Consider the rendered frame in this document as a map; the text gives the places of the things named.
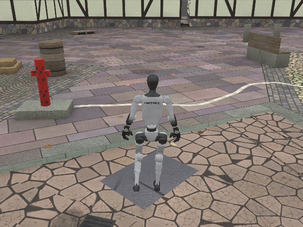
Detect robot left forearm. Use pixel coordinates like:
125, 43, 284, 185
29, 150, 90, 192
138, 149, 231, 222
123, 113, 133, 132

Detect robot right shin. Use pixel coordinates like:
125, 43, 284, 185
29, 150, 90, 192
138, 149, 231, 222
155, 155, 163, 185

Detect left robot upper arm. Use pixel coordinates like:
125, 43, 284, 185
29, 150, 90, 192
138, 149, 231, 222
129, 95, 143, 121

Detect right robot hand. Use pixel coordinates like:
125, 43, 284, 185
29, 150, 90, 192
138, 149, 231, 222
170, 132, 181, 142

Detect left robot hand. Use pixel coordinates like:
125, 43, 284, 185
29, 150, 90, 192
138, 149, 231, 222
122, 130, 133, 140

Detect humanoid robot head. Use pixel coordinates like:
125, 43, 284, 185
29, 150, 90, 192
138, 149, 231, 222
145, 74, 160, 97

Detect right robot upper arm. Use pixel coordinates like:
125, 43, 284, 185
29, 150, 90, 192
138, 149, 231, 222
162, 96, 175, 122

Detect robot right forearm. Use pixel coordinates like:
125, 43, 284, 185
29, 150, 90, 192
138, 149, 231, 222
170, 115, 179, 134

